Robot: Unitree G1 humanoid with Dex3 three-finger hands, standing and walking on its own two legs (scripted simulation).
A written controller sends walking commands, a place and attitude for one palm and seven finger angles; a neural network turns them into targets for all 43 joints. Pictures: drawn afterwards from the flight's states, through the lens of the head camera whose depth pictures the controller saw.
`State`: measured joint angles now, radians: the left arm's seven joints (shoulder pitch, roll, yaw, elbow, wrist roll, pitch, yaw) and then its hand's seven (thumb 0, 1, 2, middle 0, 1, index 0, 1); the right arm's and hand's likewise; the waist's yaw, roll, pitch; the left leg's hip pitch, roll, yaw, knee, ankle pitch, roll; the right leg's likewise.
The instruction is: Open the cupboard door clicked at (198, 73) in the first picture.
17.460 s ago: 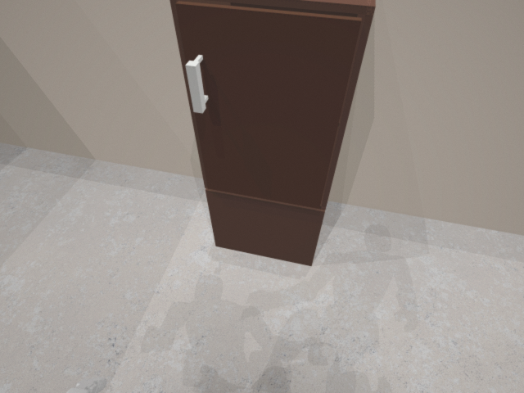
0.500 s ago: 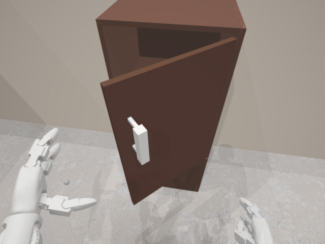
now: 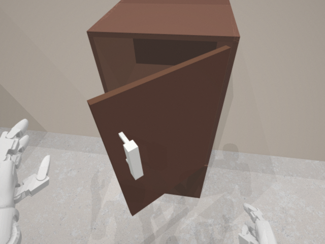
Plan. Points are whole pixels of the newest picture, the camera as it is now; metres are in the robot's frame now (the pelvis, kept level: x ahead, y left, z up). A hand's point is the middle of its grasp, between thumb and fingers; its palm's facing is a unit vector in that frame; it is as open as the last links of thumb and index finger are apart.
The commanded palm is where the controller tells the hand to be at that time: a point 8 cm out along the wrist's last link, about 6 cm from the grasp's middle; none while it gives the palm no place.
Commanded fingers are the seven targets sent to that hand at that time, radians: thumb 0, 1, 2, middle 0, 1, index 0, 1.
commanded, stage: draw the hand back to the body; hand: left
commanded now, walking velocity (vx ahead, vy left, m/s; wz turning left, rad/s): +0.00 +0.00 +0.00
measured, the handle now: (129, 155) +0.31 +0.13 +0.07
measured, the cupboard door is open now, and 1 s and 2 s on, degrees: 44 44 44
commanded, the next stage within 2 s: step back with the hand held close in 0.38 s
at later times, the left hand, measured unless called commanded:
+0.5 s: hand (44, 175) +0.19 +0.25 +0.15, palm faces +0.46 -0.80 -0.39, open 7.4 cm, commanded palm +0.14 +0.29 +0.17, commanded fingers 0.00 0.90 0.90 -0.20 -0.30 -0.20 -0.30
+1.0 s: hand (11, 203) +0.13 +0.28 +0.15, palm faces +0.35 -0.80 -0.49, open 7.4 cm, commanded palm +0.07 +0.32 +0.17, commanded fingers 0.00 0.90 0.90 -0.20 -0.30 -0.20 -0.30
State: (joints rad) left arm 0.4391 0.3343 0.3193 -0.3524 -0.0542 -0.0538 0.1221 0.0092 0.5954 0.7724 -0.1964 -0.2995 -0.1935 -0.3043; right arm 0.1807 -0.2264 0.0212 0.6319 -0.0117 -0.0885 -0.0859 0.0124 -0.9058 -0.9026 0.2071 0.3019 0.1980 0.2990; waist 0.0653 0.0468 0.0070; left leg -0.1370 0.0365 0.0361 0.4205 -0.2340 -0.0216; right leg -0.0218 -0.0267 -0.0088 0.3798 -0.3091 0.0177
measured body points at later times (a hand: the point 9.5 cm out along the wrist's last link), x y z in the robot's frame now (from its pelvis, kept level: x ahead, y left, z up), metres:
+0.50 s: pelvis +0.00 -0.01 +0.00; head -0.02 -0.04 +0.45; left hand +0.16 +0.29 +0.17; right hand +0.19 -0.24 -0.09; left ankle +0.00 +0.13 -0.74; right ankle -0.06 -0.13 -0.74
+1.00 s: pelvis -0.07 +0.02 +0.00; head -0.05 +0.03 +0.44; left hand +0.11 +0.32 +0.18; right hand +0.10 -0.22 -0.08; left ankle +0.00 +0.13 -0.74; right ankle -0.06 -0.13 -0.74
